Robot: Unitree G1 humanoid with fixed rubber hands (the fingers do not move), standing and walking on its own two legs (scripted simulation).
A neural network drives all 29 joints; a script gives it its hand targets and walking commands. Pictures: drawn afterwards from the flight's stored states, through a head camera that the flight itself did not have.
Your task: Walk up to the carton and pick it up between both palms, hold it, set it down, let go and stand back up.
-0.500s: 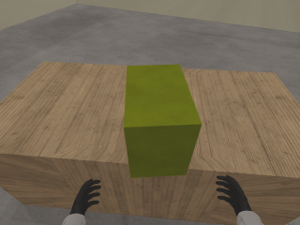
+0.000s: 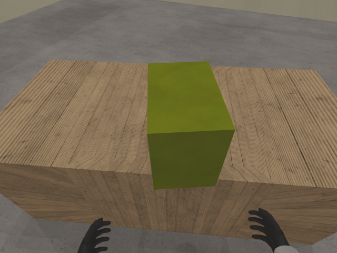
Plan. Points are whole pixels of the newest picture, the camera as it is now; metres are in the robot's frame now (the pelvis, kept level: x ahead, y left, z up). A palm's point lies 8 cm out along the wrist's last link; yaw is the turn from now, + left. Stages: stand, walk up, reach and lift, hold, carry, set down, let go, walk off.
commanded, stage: let go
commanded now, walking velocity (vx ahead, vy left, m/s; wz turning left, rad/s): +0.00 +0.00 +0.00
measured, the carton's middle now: (181, 124) +0.51 -0.01 -0.01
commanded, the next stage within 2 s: stand in 0.42 s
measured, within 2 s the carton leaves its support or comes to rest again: neither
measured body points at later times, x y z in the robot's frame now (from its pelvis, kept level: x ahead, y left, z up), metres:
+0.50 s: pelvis +0.00 +0.00 +0.00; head +0.00 +0.00 +0.45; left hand +0.15 +0.23 -0.10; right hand +0.17 -0.24 -0.10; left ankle -0.02 +0.10 -0.74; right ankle +0.01 -0.12 -0.74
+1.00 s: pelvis +0.00 +0.02 -0.01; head -0.01 +0.02 +0.44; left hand +0.15 +0.24 -0.13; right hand +0.04 -0.25 -0.13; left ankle -0.02 +0.10 -0.74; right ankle +0.01 -0.12 -0.74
